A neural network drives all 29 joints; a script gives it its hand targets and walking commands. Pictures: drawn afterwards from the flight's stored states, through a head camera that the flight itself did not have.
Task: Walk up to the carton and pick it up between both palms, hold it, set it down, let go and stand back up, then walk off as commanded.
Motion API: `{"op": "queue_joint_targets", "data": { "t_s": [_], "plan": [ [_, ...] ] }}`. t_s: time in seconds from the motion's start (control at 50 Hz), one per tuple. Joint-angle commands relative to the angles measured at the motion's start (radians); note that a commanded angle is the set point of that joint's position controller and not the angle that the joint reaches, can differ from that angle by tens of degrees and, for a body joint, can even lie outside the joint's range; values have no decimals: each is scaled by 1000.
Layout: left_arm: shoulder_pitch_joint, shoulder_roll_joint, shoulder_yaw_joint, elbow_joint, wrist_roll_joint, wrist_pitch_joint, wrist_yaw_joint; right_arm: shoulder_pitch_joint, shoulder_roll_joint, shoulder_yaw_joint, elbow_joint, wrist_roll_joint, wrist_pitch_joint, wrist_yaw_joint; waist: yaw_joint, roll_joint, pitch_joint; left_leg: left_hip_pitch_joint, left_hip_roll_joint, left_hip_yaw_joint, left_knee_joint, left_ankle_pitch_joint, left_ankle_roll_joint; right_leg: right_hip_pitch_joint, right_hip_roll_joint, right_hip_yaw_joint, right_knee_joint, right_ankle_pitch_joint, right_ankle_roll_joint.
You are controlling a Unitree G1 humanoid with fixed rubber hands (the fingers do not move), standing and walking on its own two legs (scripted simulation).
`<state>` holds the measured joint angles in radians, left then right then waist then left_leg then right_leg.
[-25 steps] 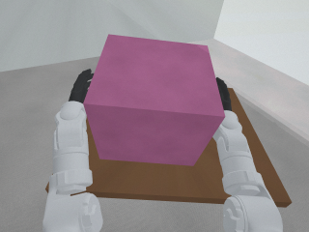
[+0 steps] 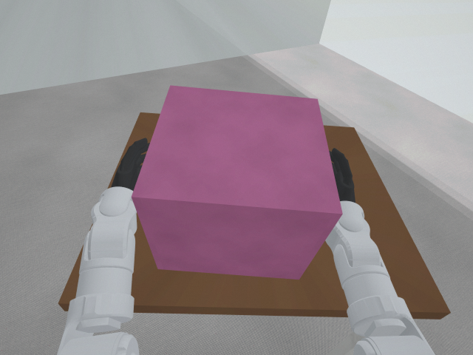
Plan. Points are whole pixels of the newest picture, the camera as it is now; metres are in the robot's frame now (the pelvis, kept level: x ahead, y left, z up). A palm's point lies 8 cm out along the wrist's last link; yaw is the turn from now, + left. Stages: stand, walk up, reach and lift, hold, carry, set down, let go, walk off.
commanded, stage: set down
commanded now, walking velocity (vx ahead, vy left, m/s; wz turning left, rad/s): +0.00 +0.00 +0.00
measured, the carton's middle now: (236, 185) +0.39 -0.02 +0.10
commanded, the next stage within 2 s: none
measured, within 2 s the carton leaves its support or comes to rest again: neither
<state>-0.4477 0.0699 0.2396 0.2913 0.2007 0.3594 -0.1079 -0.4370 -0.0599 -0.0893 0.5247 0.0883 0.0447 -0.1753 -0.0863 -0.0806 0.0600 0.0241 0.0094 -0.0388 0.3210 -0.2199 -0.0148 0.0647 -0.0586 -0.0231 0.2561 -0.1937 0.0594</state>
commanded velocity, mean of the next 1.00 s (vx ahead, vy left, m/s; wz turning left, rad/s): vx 0.00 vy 0.00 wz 0.00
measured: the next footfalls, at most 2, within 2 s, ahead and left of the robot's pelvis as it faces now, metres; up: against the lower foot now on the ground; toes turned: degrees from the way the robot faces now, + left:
none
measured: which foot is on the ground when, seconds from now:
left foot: down 0.00-1.00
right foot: down 0.00-1.00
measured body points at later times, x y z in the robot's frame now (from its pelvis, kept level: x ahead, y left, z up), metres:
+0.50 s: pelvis -0.03 +0.00 +0.00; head -0.02 +0.04 +0.45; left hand +0.39 +0.16 +0.10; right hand +0.34 -0.20 +0.11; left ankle -0.02 +0.13 -0.75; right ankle -0.03 -0.15 -0.75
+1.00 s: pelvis +0.01 +0.02 +0.00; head +0.05 +0.04 +0.45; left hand +0.44 +0.17 +0.06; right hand +0.37 -0.19 +0.06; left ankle -0.02 +0.13 -0.75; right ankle -0.03 -0.15 -0.75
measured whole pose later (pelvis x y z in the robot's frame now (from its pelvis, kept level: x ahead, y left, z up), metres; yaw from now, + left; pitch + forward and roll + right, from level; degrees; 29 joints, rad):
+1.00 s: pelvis +0.01 +0.02 +0.00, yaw -1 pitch +3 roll -1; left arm -0.69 0.16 0.25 0.89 0.15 -0.03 -0.13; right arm -0.50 0.04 -0.28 0.73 -0.10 -0.16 -0.20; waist -0.07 -0.05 0.01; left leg -0.17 0.01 0.00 0.34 -0.22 0.00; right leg -0.11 -0.07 -0.02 0.22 -0.16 0.07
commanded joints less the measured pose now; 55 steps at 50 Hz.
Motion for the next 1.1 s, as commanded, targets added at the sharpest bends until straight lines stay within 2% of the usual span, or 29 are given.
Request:
{"op": "queue_joint_targets", "data": {
  "t_s": [0.0, 0.02, 0.06, 0.08, 0.1, 0.2, 0.22, 0.26, 0.32, 0.38, 0.4, 0.48, 0.5, 0.54, 0.56, 0.6, 0.62, 0.66, 0.7, 0.76, 0.8, 0.82, 0.84, 0.86, 0.9, 0.94, 0.98, 1.02, 1.08],
  "plan": [
    [-617, -483, -403, -180, -63, -96, -121, -657, 495, 408, -325, -12, -132, 115, 3, 121, -425, 99, -61, 99, 19, 615, -79, 124, 88, -83, 53, 602, 10],
    [-607, -478, -395, -158, -59, -102, -123, -671, 492, 403, -343, -17, -142, 116, 15, 94, -430, 99, -60, 104, 16, 597, -70, 130, 91, -81, 47, 585, 10],
    [-622, -465, -368, -107, -40, -105, -120, -649, 478, 384, -289, -40, -138, 122, 25, 102, -385, 83, -59, 110, 0, 542, -67, 103, 91, -88, 35, 502, 1],
    [-611, -452, -359, -79, -38, -109, -122, -658, 468, 365, -293, -52, -143, 126, 32, 83, -376, 80, -54, 110, -7, 502, -58, 99, 91, -86, 26, 461, -1],
    [-629, -448, -342, -43, -27, -111, -128, -657, 448, 337, -266, -69, -143, 129, 20, 83, -351, 78, -53, 109, -15, 471, -52, 78, 94, -91, 16, 402, -7],
    [-730, -455, -304, 76, -22, -155, -138, -688, 475, 266, -183, -125, -154, 145, 24, 57, -326, 28, -44, 128, -65, 289, -39, 62, 93, -102, -5, 232, -15],
    [-770, -463, -304, 96, -23, -167, -137, -705, 480, 247, -165, -136, -160, 150, 21, 78, -339, 20, -43, 127, -72, 261, -37, 47, 89, -103, -9, 207, -20],
    [-833, -495, -328, 101, -43, -204, -126, -749, 507, 236, -164, -156, -184, 162, 24, 90, -426, 20, -39, 130, -72, 257, -41, 31, 92, -109, -3, 182, -23],
    [-940, -541, -376, 118, -72, -265, -102, -783, 539, 206, -138, -193, -211, 170, 2, 150, -568, 48, -33, 127, -43, 303, -63, -15, 93, -112, -1, 191, -33],
    [-928, -557, -374, 180, -69, -299, -87, -799, 570, 208, -114, -210, -226, 172, 13, 171, -639, 64, -32, 131, -20, 363, -68, -10, 93, -104, 1, 236, -33],
    [-906, -552, -352, 217, -60, -304, -91, -794, 568, 200, -107, -217, -224, 171, 23, 156, -629, 54, -37, 139, -19, 348, -57, 5, 88, -94, -8, 252, -34],
    [-905, -496, -235, 385, -13, -303, -126, -749, 560, 111, 17, -266, -188, 164, 0, 100, -453, -78, -51, 155, -87, 135, -10, 95, 63, -72, 0, 213, -14],
    [-891, -465, -179, 429, 14, -299, -140, -729, 561, 99, 65, -281, -171, 163, 22, 86, -381, -112, -52, 164, -106, 97, 1, 116, 57, -69, 0, 192, -6],
    [-884, -440, -124, 466, 34, -298, -158, -729, 579, 97, 66, -277, -164, 164, 39, 68, -327, -158, -59, 171, -129, 57, 20, 145, 50, -52, 3, 198, 4],
    [-888, -430, -110, 486, 39, -300, -165, -727, 582, 86, 71, -287, -160, 159, 27, 51, -311, -173, -60, 171, -132, 53, 22, 155, 50, -55, 9, 207, 9],
    [-928, -440, -114, 487, 37, -321, -167, -750, 617, 111, 57, -280, -174, 154, 30, 64, -364, -181, -66, 175, -122, 99, 20, 176, 51, -50, 26, 289, 13],
    [-930, -456, -121, 472, 20, -336, -166, -778, 632, 136, 1, -266, -189, 153, 33, 53, -426, -164, -67, 173, -107, 154, 18, 190, 52, -46, 34, 362, 16],
    [-939, -478, -149, 462, 21, -364, -155, -779, 661, 182, -10, -252, -211, 150, 40, 82, -523, -146, -67, 170, -68, 295, -5, 202, 58, -49, 60, 509, 16],
    [-921, -476, -148, 473, 20, -384, -153, -765, 671, 208, -25, -254, -224, 148, 53, 80, -576, -133, -65, 166, -41, 387, -13, 218, 58, -43, 77, 617, 19],
    [-928, -505, -209, 427, -13, -426, -136, -752, 689, 248, -15, -243, -254, 143, 36, 98, -672, -66, -51, 152, 0, 546, -35, 200, 69, -52, 88, 695, 9],
    [-942, -522, -244, 417, -37, -445, -125, -756, 693, 262, -14, -239, -271, 140, 28, 110, -701, -43, -44, 140, 26, 615, -49, 161, 77, -57, 90, 696, -4],
    [-928, -523, -249, 421, -41, -449, -123, -744, 691, 276, -10, -230, -274, 137, 35, 102, -693, -21, -39, 134, 43, 657, -51, 144, 80, -55, 89, 715, -5],
    [-947, -532, -277, 394, -58, -460, -117, -744, 697, 266, -1, -237, -284, 133, 9, 111, -725, -8, -33, 123, 53, 696, -61, 125, 90, -64, 90, 708, -13],
    [-947, -530, -284, 397, -64, -472, -114, -737, 704, 285, -11, -232, -289, 130, 20, 116, -732, -8, -33, 123, 69, 723, -63, 124, 88, -61, 88, 730, -18],
    [-947, -551, -326, 387, -85, -482, -106, -729, 692, 272, 22, -218, -304, 125, -7, 140, -729, 41, -16, 101, 91, 807, -82, 64, 103, -75, 79, 695, -31],
    [-928, -554, -344, 395, -98, -485, -103, -696, 677, 278, 40, -210, -311, 119, -10, 161, -721, 81, -13, 96, 119, 874, -96, 37, 105, -82, 74, 698, -40],
    [-916, -544, -342, 415, -83, -482, -108, -659, 661, 249, 104, -219, -310, 113, -34, 179, -676, 95, -10, 92, 125, 884, -105, 3, 105, -88, 63, 666, -43],
    [-897, -532, -334, 438, -73, -476, -111, -641, 651, 242, 131, -215, -312, 108, -30, 193, -640, 92, -8, 89, 131, 899, -107, -13, 103, -88, 60, 656, -48],
    [-873, -507, -324, 465, -60, -467, -126, -623, 638, 204, 173, -222, -325, 95, -47, 205, -622, 71, -11, 89, 129, 878, -111, -15, 98, -85, 58, 667, -45]
  ]
}}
